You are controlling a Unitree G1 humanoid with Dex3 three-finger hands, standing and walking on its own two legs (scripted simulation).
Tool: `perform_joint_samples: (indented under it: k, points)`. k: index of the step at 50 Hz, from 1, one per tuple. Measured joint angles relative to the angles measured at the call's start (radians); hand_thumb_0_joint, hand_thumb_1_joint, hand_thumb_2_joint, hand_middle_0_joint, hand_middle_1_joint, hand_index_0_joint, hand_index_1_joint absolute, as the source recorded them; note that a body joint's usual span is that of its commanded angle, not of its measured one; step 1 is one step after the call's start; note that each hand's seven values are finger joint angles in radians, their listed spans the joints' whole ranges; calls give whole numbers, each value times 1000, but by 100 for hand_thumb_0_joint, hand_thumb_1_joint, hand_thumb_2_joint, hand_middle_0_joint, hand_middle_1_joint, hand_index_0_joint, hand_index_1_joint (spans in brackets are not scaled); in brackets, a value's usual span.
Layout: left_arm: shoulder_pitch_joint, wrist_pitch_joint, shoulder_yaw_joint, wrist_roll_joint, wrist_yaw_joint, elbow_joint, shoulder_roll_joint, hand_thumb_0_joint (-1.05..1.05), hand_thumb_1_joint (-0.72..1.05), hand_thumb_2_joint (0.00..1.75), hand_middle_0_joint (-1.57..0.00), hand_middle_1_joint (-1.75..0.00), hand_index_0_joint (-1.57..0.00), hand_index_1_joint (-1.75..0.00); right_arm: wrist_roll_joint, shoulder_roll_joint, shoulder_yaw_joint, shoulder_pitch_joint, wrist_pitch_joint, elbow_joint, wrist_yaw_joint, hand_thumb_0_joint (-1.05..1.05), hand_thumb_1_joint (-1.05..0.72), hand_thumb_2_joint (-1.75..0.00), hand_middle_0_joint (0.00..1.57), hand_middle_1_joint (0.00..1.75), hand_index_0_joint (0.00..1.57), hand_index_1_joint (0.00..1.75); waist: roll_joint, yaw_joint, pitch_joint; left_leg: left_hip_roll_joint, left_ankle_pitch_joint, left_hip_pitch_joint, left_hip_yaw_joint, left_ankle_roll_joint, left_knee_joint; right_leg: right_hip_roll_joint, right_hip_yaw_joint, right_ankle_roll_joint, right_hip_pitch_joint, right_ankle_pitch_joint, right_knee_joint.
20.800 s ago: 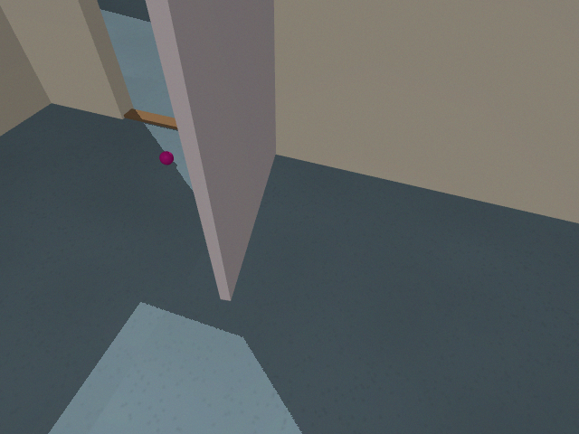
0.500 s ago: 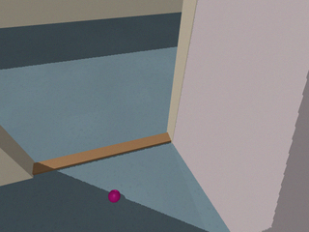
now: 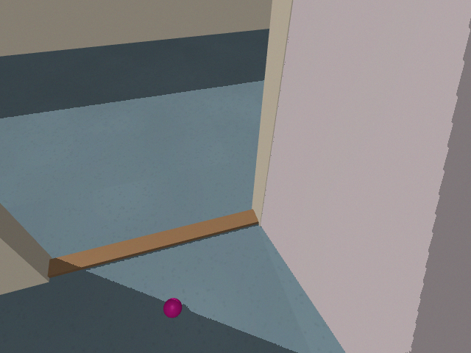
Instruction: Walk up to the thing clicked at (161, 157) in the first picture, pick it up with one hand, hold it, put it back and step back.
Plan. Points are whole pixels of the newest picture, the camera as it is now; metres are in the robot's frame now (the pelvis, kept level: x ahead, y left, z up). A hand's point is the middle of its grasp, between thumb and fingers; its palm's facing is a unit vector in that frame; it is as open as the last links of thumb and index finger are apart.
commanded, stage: walk up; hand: left
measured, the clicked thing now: (172, 307) +0.45 +0.26 -0.74
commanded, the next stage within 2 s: none
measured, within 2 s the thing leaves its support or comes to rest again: neither
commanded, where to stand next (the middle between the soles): +0.03 +0.00 m, yaw +0 degrees
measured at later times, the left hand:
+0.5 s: hand out of the picture +0.09 +0.25 -0.15, palm faces -0.01 -0.94 -0.33, open 7.4 cm
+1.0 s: hand out of the picture -0.01 +0.26 -0.17, palm faces -0.01 -0.93 -0.36, open 7.4 cm
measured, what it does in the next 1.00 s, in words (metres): steps on the spot: right foot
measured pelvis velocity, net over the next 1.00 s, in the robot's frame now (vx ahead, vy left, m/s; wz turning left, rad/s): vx -0.10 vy -0.02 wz -0.04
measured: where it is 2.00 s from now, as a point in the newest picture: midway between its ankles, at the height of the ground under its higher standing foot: outside the picture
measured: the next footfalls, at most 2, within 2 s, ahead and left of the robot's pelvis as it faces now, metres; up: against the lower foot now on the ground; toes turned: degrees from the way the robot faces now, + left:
right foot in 1.00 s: -0.09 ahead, -0.14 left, +0.00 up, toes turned -2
left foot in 1.36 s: +0.08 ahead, +0.14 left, +0.00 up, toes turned +2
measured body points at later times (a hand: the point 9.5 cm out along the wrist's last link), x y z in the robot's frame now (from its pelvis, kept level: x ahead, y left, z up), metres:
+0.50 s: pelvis +0.00 +0.00 +0.00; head +0.01 +0.00 +0.45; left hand +0.09 +0.30 -0.13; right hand +0.07 -0.30 -0.13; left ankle -0.04 +0.13 -0.74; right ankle +0.02 -0.12 -0.74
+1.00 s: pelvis -0.10 -0.02 -0.03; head -0.07 -0.01 +0.42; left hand -0.01 +0.31 -0.15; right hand +0.00 -0.34 -0.14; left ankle -0.04 +0.13 -0.74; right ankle -0.13 -0.13 -0.74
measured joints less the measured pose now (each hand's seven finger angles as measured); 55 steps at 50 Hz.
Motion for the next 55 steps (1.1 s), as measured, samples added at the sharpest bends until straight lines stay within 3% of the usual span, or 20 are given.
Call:
perform_joint_samples:
  k: [26, 32, 38, 40, 43, 45, 47, 49, 50, 51, 53, 55]
  points:
    - [16, 7, 8, 0, 1, -12, -7, 1, 91, 90, -21, -30, -20, -30, 2, 11, -4, 19, 5, -10, -3, 1, -90, -90, 21, 30, 20, 30, 0, -3, 0, 0, 3, 7, 13, 2, -10, 2, 13, 3, 1, 6, -8]
    - [-46, 48, 32, -11, 7, -93, 24, 1, 91, 90, -21, -30, -20, -30, 22, 1, -22, -42, 28, -69, -20, 1, -90, -90, 21, 30, 20, 30, -18, -5, 81, -1, -11, -109, 0, 5, 104, -4, 4, -5, -95, 8, 72]
    - [-88, 83, 40, -2, 0, -166, 46, 1, 91, 90, -21, -30, -20, -30, 17, -31, -45, -67, 46, -138, -24, 1, -90, -90, 21, 30, 20, 30, -27, -10, 123, -11, -47, -243, -8, 32, 274, -19, 2, -9, -211, -10, 207]
    - [-94, 94, 44, 4, -4, -186, 57, 1, 91, 90, -21, -30, -20, -30, 10, -33, -53, -58, 47, -158, -21, 1, -90, -90, 21, 30, 20, 30, -45, -9, 129, -22, -58, -277, -2, 28, 327, -28, 14, -25, -258, -37, 283]
    - [-87, 113, 62, 12, -3, -209, 64, 1, 91, 90, -21, -30, -20, -30, -14, -24, -59, -34, 46, -181, -17, 1, -90, -90, 21, 30, 20, 30, -45, -11, 141, -9, -55, -300, -10, 31, 362, 38, 89, -30, -335, -260, 576]
    - [-62, 111, 70, 12, -8, -217, 69, 0, 91, 90, -20, -30, -20, -30, -24, -14, -58, -17, 43, -183, -21, 1, -90, -90, 21, 30, 20, 30, -45, -5, 135, 5, -37, -305, -12, 29, 348, 67, 116, -31, -340, -289, 713]
    - [-14, 94, 72, 10, -21, -216, 68, 0, 91, 90, -20, -30, -20, -30, -35, -10, -59, 3, 38, -185, -18, 1, -90, -90, 21, 30, 20, 30, -41, 8, 112, 20, -25, -306, -6, 25, 329, 50, 101, -30, -279, -309, 666]
    - [59, 70, 74, 14, -39, -208, 62, 0, 91, 90, -20, -30, -20, -30, -52, -15, -66, 29, 38, -196, 0, 1, -90, -90, 21, 30, 20, 30, -28, 23, 77, 38, -31, -305, 6, 30, 326, 20, 62, -28, -165, -379, 494]
    - [103, 55, 75, 17, -44, -205, 62, 0, 91, 90, -20, -30, -20, -30, -60, -20, -69, 44, 42, -207, 9, 1, -90, -90, 21, 30, 20, 30, -21, 29, 57, 47, -72, -315, 8, 43, 355, 12, 45, -28, -91, -381, 369]
    - [142, 37, 79, 23, -41, -200, 56, 0, 91, 90, -20, -30, -20, -30, -63, -30, -72, 55, 48, -217, 13, 1, -90, -90, 21, 30, 20, 30, 2, 33, 49, 56, -167, -334, -13, 61, 419, 26, 32, -22, -56, -301, 303]
    - [211, 15, 78, 38, -26, -191, 46, 0, 91, 90, -21, -30, -20, -30, -55, -40, -77, 81, 59, -224, 10, 1, -90, -90, 21, 30, 20, 30, 32, 35, 45, 15, -241, -388, -94, 59, 592, 44, 12, -22, -30, -249, 294]
    - [274, -2, 70, 38, -15, -170, 34, 0, 91, 90, -21, -30, -20, -30, -36, -49, -80, 101, 62, -215, 19, 1, -90, -90, 21, 30, 20, 30, 50, 50, 36, -34, -185, -426, -149, 47, 670, 49, 13, -26, 11, -223, 238]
